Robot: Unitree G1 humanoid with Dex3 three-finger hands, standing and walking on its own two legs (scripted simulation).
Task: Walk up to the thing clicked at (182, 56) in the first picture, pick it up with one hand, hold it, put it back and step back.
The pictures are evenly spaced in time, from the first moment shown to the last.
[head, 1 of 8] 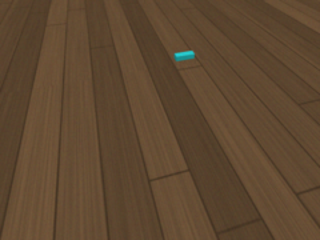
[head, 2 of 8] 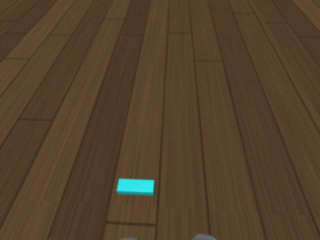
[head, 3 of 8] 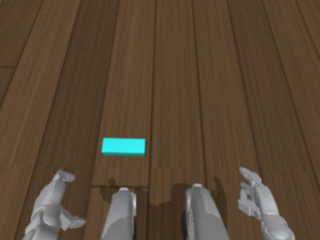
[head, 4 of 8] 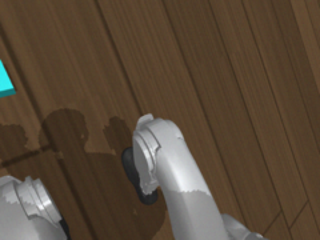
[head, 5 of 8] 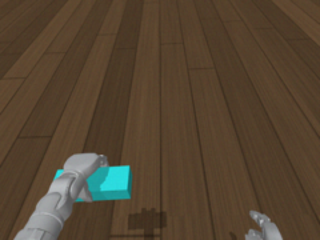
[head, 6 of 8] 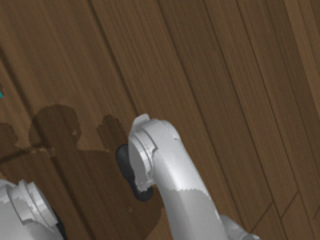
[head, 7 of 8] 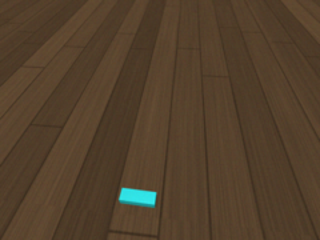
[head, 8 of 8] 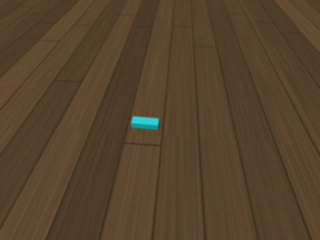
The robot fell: no
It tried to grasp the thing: yes
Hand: left
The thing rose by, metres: 0.67
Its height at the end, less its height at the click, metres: +0.00
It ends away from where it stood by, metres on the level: 0.01
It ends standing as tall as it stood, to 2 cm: yes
